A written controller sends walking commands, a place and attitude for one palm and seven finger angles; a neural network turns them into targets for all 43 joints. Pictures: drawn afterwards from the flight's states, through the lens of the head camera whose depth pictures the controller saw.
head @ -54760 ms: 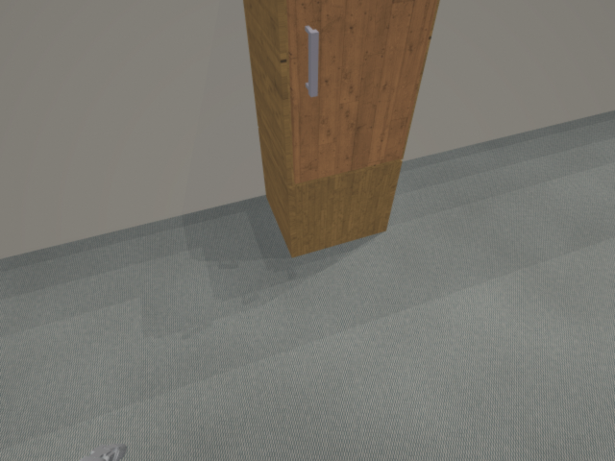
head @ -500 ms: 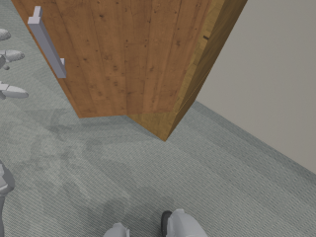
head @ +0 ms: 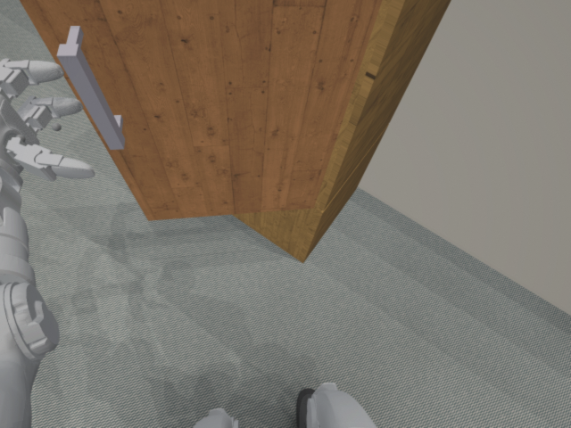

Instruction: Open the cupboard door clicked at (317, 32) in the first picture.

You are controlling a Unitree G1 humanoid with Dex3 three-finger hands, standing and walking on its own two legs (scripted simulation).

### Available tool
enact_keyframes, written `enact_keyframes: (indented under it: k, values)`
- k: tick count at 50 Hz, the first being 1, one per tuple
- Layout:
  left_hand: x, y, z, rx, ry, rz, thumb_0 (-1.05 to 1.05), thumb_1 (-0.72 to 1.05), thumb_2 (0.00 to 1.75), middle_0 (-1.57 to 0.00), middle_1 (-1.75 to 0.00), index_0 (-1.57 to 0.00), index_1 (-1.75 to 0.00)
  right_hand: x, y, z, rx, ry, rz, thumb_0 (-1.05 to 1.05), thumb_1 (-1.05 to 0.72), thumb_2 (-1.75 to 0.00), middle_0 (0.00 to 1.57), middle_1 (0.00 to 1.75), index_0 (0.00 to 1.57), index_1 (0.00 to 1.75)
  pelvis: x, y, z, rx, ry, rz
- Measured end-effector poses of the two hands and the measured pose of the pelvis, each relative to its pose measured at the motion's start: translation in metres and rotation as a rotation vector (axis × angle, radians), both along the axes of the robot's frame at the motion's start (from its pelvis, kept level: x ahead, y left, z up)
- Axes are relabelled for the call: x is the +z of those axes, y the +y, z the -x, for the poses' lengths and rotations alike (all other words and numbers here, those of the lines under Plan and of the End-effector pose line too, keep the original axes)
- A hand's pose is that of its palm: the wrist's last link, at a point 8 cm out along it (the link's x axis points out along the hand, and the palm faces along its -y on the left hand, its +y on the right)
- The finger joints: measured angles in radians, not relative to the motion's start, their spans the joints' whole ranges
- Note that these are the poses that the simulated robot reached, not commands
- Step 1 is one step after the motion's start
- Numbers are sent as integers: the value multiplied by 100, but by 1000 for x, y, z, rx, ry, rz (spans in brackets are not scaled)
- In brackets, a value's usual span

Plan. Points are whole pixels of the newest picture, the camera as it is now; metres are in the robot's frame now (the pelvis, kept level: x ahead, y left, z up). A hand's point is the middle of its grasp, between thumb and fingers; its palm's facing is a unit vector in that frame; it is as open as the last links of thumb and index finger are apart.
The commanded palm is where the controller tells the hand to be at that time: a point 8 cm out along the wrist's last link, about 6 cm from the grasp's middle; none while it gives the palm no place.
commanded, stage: slide the fingers in behind the handle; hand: left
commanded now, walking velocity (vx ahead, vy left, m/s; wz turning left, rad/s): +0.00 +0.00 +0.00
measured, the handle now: (98, 94) +0.54 +0.22 +0.10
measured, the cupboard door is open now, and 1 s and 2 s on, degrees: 42 42 41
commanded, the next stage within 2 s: close the thumb around the handle in 1.22 s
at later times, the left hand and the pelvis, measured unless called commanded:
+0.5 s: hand (84, 125) +0.49 +0.23 +0.10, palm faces +0.05 -1.00 +0.00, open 13.9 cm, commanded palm +0.46 +0.27 +0.10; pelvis +0.00 -0.01 +0.00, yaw +0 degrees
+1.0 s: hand (110, 123) +0.49 +0.20 +0.10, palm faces +0.05 -1.00 +0.00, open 13.9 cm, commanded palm +0.46 +0.25 +0.10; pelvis +0.00 -0.01 +0.00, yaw +1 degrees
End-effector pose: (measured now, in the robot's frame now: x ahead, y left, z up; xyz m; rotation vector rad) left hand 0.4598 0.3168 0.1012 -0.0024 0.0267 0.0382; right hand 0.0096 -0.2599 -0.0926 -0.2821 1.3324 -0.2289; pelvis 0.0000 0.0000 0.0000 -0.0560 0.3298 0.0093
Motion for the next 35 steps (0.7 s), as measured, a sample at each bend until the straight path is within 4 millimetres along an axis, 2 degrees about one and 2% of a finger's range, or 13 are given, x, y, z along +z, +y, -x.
enact_keyframes:
  k: [8,18,35]
  values:
    - [0,-9,0,12,4,7,-2,-50,30,-30,-120,-31,-120,1,-8,9,-11,12,7,1,-90,-90,20,30,20,30,1,-5,2,-3,-8,-7]
    - [1,-22,-1,-6,3,-3,-2,-50,30,-30,-120,-30,-120,2,-16,8,-1,6,22,1,-90,-90,20,30,20,30,2,-7,4,3,-9,-12]
    - [0,-46,-5,20,2,1,-2,-50,30,-30,-120,-31,-122,-4,-8,2,9,-23,-16,1,-91,-90,20,30,20,30,2,-9,4,6,-14,-17]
